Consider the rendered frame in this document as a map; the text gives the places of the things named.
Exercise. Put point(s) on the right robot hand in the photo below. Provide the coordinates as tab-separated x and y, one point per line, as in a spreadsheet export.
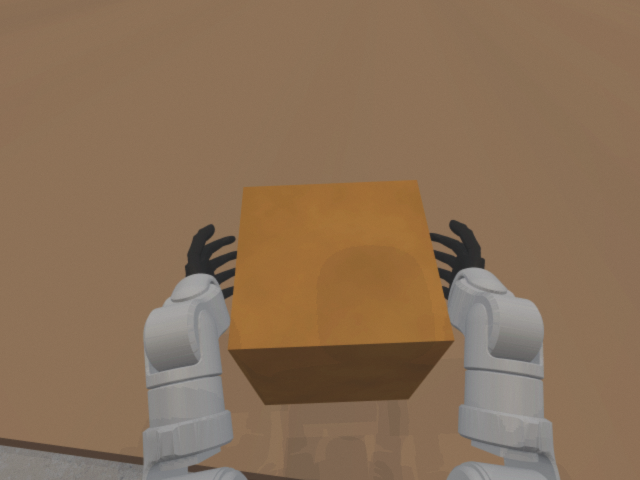
468	253

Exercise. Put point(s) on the carton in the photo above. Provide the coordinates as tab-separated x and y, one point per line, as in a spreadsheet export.
337	295

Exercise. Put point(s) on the left robot hand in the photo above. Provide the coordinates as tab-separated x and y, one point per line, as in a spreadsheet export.
199	255

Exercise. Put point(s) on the robot left forearm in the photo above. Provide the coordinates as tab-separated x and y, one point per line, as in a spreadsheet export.
187	416

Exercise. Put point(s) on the robot right forearm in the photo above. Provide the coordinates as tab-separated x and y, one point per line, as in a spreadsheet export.
503	410

